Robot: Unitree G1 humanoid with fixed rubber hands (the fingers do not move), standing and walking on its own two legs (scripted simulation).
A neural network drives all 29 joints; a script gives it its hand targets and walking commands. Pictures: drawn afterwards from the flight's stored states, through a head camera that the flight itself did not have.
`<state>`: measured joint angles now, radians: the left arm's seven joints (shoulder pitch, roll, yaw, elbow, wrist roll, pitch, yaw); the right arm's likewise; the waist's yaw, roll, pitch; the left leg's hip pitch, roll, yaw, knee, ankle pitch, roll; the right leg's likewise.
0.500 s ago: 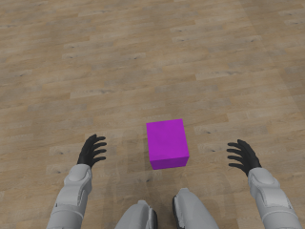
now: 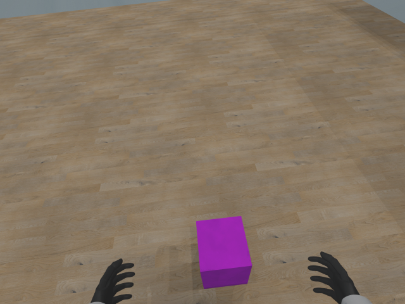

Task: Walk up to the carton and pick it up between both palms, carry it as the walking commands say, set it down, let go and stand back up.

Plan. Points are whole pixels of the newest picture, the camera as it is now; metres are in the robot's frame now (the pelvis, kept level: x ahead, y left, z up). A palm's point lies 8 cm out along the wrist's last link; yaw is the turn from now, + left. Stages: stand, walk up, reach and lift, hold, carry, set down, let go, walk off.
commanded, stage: let go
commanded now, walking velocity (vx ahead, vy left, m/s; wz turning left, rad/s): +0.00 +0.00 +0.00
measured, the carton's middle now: (222, 253) +0.45 -0.03 -0.63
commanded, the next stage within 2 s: stand in 0.22 s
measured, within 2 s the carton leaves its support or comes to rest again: neither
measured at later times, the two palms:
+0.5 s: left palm (91, 278) +0.20 +0.26 -0.06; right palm (351, 291) +0.16 -0.27 -0.08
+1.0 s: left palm (87, 288) +0.19 +0.26 -0.05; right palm out of the picture +0.13 -0.27 -0.09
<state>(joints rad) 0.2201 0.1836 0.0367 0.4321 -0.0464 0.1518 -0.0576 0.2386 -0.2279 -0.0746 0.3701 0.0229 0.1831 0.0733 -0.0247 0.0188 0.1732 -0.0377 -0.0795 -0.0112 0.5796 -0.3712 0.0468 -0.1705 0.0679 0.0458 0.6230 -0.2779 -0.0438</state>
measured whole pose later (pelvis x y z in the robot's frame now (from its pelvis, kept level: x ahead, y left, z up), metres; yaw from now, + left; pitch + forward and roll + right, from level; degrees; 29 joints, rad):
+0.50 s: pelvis +0.04 +0.01 +0.00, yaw +0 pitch -2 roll +0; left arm 0.22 0.25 0.04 0.55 -0.04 0.03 -0.01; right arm 0.24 -0.29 -0.07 0.64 0.01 0.06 0.02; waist -0.02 0.02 0.00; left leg -0.12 -0.07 -0.01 0.56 -0.41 0.05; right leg -0.26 0.07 0.05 0.61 -0.32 -0.04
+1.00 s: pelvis +0.03 +0.00 +0.00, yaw +0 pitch -3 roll +0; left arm 0.22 0.27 0.04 0.59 -0.04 0.00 0.00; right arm 0.24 -0.29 -0.07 0.75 0.01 0.01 0.01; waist -0.02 0.02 -0.01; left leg -0.12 -0.07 -0.01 0.56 -0.39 0.05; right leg -0.26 0.07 0.05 0.61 -0.30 -0.05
